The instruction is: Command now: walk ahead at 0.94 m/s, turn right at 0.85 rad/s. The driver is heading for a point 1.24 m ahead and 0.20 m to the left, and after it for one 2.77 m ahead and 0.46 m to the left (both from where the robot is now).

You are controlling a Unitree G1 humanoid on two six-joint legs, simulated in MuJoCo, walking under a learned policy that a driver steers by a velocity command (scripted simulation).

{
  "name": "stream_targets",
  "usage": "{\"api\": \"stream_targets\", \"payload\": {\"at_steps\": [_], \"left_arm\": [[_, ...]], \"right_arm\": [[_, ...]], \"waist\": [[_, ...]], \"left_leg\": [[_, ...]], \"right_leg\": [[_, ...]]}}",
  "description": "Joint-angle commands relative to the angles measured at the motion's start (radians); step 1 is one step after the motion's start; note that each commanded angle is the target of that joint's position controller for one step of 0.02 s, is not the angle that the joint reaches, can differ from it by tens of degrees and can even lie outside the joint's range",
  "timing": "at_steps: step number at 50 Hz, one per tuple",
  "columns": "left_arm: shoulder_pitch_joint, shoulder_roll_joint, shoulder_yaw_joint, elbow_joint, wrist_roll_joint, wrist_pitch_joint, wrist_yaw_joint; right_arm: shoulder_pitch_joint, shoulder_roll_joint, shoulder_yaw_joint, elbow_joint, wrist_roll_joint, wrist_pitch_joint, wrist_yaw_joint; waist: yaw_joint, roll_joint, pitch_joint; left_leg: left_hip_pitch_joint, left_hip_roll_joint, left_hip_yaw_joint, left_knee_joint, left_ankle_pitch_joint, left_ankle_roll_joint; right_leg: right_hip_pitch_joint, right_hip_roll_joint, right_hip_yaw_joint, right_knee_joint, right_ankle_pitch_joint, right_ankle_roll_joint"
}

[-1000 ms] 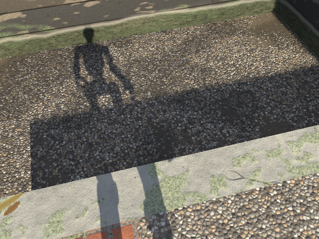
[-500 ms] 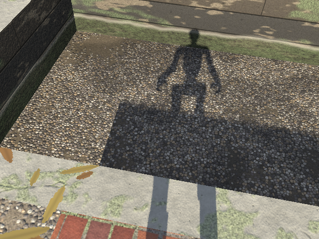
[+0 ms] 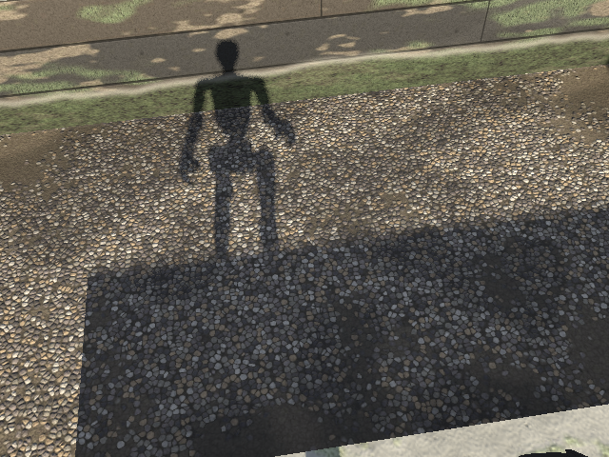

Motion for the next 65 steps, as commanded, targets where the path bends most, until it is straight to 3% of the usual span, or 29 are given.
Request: {"api": "stream_targets", "payload": {"at_steps": [1, 6, 8, 10, 11, 12, 13, 15, 17, 21, 26, 27, 28, 29, 30, 33, 43, 44, 45, 46, 47, 50, 52, 57, 58, 59, 60, 61, 65], "left_arm": [[-0.015, 0.157, 0.033, -0.071, -0.020, -0.021, 0.016], [0.051, 0.138, 0.031, -0.034, -0.007, -0.011, 0.007], [-0.003, 0.192, 0.047, -0.032, 0.008, 0.006, 0.013], [-0.162, 0.250, 0.071, -0.045, 0.020, 0.010, 0.039], [-0.381, 0.254, 0.083, -0.078, -0.003, 0.007, 0.051], [-0.383, 0.057, 0.044, -0.115, 0.004, -0.007, 0.044], [-0.138, 0.006, 0.012, -0.166, 0.015, -0.023, 0.036], [-0.188, 0.093, 0.004, -0.176, 0.051, -0.010, 0.039], [-0.273, 0.088, -0.005, -0.188, 0.081, 0.022, 0.063], [-0.349, -0.005, -0.054, -0.235, 0.108, 0.076, 0.063], [-0.280, 0.001, -0.033, -0.141, 0.089, 0.041, 0.029], [-0.332, 0.064, -0.019, -0.164, 0.104, 0.052, 0.021], [-0.368, 0.053, -0.019, -0.142, 0.119, 0.047, 0.003], [-0.379, 0.041, -0.024, -0.140, 0.094, 0.048, -0.005], [-0.380, 0.049, -0.012, -0.155, 0.056, 0.054, -0.003], [-0.326, 0.054, 0.006, -0.140, 0.045, 0.042, -0.006], [-0.341, 0.132, 0.033, -0.122, 0.047, 0.068, -0.021], [-0.379, 0.139, 0.033, -0.124, 0.037, 0.083, -0.018], [-0.344, 0.029, 0.002, -0.150, 0.068, 0.114, -0.013], [-0.323, -0.008, -0.025, -0.173, 0.056, 0.140, 0.002], [-0.281, 0.002, -0.019, -0.124, 0.001, 0.142, 0.021], [-0.230, 0.032, 0.005, -0.059, 0.022, 0.157, 0.032], [-0.236, 0.123, 0.044, -0.067, 0.031, 0.152, 0.027], [-0.154, 0.040, 0.023, -0.084, 0.004, 0.153, -0.033], [-0.071, 0.016, 0.020, -0.061, 0.004, 0.148, -0.042], [-0.031, 0.115, 0.045, -0.087, -0.019, 0.137, -0.020], [-0.033, 0.185, 0.067, -0.125, -0.020, 0.127, -0.001], [-0.102, 0.195, 0.068, -0.138, -0.003, 0.118, 0.023], [-0.226, 0.137, 0.053, -0.175, -0.010, 0.104, 0.030]], "right_arm": [[-0.103, -0.077, -0.011, -0.105, 0.005, 0.003, -0.009], [-0.187, -0.059, -0.010, -0.084, 0.044, -0.025, 0.002], [-0.053, -0.091, -0.032, -0.048, 0.058, -0.021, 0.002], [0.344, -0.168, -0.075, 0.057, 0.069, -0.017, -0.010], [0.674, -0.208, -0.107, 0.135, 0.095, -0.003, -0.019], [0.520, -0.160, -0.083, 0.130, 0.123, 0.010, -0.006], [0.299, -0.126, -0.065, 0.056, 0.105, 0.016, -0.007], [0.145, -0.081, -0.067, 0.002, 0.085, 0.021, -0.028], [0.079, -0.041, -0.041, -0.009, 0.082, -0.008, -0.025], [0.122, -0.108, -0.032, 0.017, 0.044, -0.010, -0.007], [0.059, -0.109, -0.064, -0.018, 0.057, 0.074, -0.037], [0.082, -0.164, -0.095, -0.030, 0.056, 0.101, -0.038], [0.039, -0.154, -0.099, -0.054, 0.079, 0.114, -0.034], [0.094, -0.083, -0.088, -0.079, 0.076, 0.125, -0.030], [0.226, -0.082, -0.089, -0.022, 0.027, 0.124, -0.024], [0.123, -0.110, -0.107, 0.019, 0.013, 0.111, -0.022], [0.118, -0.044, -0.080, 0.025, 0.035, 0.179, -0.017], [0.206, -0.036, -0.080, 0.051, 0.033, 0.171, -0.018], [0.216, -0.053, -0.061, 0.056, 0.022, 0.156, -0.004], [0.133, -0.151, -0.088, 0.007, 0.077, 0.136, -0.008], [0.071, -0.143, -0.071, -0.015, 0.067, 0.118, 0.000], [-0.098, -0.022, -0.021, -0.002, 0.032, 0.099, -0.012], [-0.013, -0.077, -0.058, 0.023, 0.043, 0.106, -0.033], [-0.055, -0.102, -0.094, 0.029, 0.046, 0.117, -0.059], [-0.077, -0.124, -0.110, 0.037, 0.054, 0.119, -0.059], [-0.155, -0.063, -0.095, -0.034, 0.064, 0.117, -0.052], [-0.275, -0.079, -0.085, -0.055, 0.070, 0.107, -0.058], [-0.236, -0.061, -0.083, -0.056, 0.087, 0.097, -0.045], [-0.142, -0.109, -0.107, -0.017, 0.054, 0.097, -0.017]], "waist": [[-0.018, -0.055, 0.042], [0.081, -0.068, 0.009], [0.009, -0.108, -0.036], [-0.229, -0.141, -0.113], [-0.481, -0.057, -0.143], [-0.294, 0.256, -0.121], [-0.046, 0.193, -0.159], [-0.008, 0.084, -0.124], [0.040, -0.047, -0.017], [0.011, 0.069, -0.154], [0.018, 0.000, -0.226], [-0.003, -0.111, -0.132], [-0.005, -0.274, -0.114], [-0.074, -0.450, -0.158], [-0.106, -0.305, -0.175], [-0.075, -0.097, -0.167], [-0.111, -0.142, -0.130], [-0.176, -0.096, -0.162], [-0.135, 0.267, -0.160], [-0.167, 0.368, -0.258], [-0.134, 0.284, -0.244], [-0.015, 0.204, -0.100], [-0.041, 0.133, -0.059], [-0.006, 0.102, -0.042], [0.042, 0.006, -0.007], [0.105, -0.312, 0.060], [0.133, -0.274, 0.108], [0.061, -0.264, 0.088], [-0.033, -0.111, -0.006]], "left_leg": [[0.002, -0.041, 0.093, -0.179, 0.178, -0.016], [0.149, -0.118, 0.168, -0.464, 0.345, 0.064], [0.403, -0.205, 0.192, -0.383, 0.206, 0.103], [0.693, -0.195, 0.112, -0.374, 0.027, 0.140], [0.794, -0.099, 0.028, -0.537, 0.091, 0.245], [0.847, 0.021, -0.221, -0.461, 0.655, 0.229], [0.847, 0.141, -0.530, -0.450, 1.072, 0.321], [0.622, 0.148, -0.587, -0.592, 0.744, 0.442], [0.300, 0.038, -0.429, -0.590, 0.879, 0.382], [0.292, -0.106, -0.346, -0.593, 1.224, 0.254], [0.326, -0.107, -0.326, -0.399, 1.301, 0.167], [0.337, -0.138, -0.385, -0.416, 1.100, 0.155], [0.319, -0.178, -0.338, -0.232, 0.742, 0.137], [0.072, -0.313, -0.213, -0.032, -0.193, 0.097], [0.022, -0.284, -0.163, 0.124, -0.398, 0.073], [0.066, -0.185, -0.073, 0.192, -0.259, 0.051], [0.363, -0.100, 0.101, -0.318, -0.157, 0.097], [0.521, -0.100, 0.073, -0.458, -0.071, 0.111], [0.692, 0.047, -0.174, -0.517, 0.517, 0.172], [0.438, 0.226, -0.443, -0.605, 0.605, 0.303], [0.257, 0.168, -0.293, -0.698, 0.271, 0.271], [0.147, 0.165, -0.201, -0.728, 0.053, 0.252], [0.209, 0.164, -0.201, -0.820, -0.256, 0.261], [0.244, 0.138, -0.123, -0.795, -0.363, 0.133], [0.106, 0.093, -0.039, -0.655, -0.401, 0.079], [-0.157, -0.142, 0.180, -0.338, -0.399, -0.008], [-0.202, -0.141, 0.031, -0.170, -0.381, -0.024], [-0.114, -0.134, -0.027, -0.069, -0.299, -0.027], [0.000, -0.153, -0.023, -0.022, -0.031, -0.036]], "right_leg": [[-0.093, -0.183, 0.280, -0.173, 0.509, -0.112], [0.015, -0.174, 0.210, -0.133, 0.792, -0.022], [-0.036, -0.182, 0.146, -0.009, 1.155, 0.025], [-0.091, -0.222, 0.114, 0.350, 1.330, 0.067], [-0.131, -0.138, 0.007, 0.906, 1.193, 0.119], [-0.381, 0.059, -0.038, 1.245, -0.114, 0.135], [-0.518, 0.064, 0.171, 1.242, -0.149, 0.144], [-0.563, -0.036, 0.096, 1.146, -0.047, 0.175], [-0.430, -0.099, 0.025, 0.881, -0.027, 0.213], [-0.139, -0.100, -0.069, 0.428, 0.014, 0.210], [-0.011, -0.135, -0.065, 0.547, 0.237, 0.159], [-0.062, -0.161, 0.048, 0.208, -0.091, 0.146], [0.010, -0.235, 0.056, 0.079, 0.237, 0.145], [0.284, -0.459, 0.164, 0.159, 1.224, 0.073], [0.253, -0.588, 0.222, 0.197, 1.482, -0.057], [0.100, -0.545, 0.107, 0.131, 1.263, -0.095], [-0.143, -0.465, -0.225, 0.236, 0.669, 0.043], [-0.233, -0.437, -0.235, 0.346, 0.464, 0.070], [-0.518, -0.285, -0.276, 0.580, -0.387, 0.152], [-0.435, -0.209, -0.071, 0.640, -0.533, 0.210], [-0.272, -0.166, -0.018, 0.698, -0.378, 0.222], [-0.267, -0.113, 0.016, 0.739, -0.280, 0.220], [-0.281, -0.128, -0.083, 0.666, -0.325, 0.163], [-0.048, -0.157, -0.112, 0.183, -0.270, 0.036], [0.082, -0.172, -0.027, 0.025, -0.222, 0.003], [0.057, -0.441, 0.524, -0.262, -0.195, -0.073], [-0.055, -0.501, 0.691, -0.368, -0.207, -0.080], [-0.130, -0.476, 0.613, -0.358, -0.139, -0.114], [-0.068, -0.307, 0.354, -0.250, 0.028, -0.058]]}}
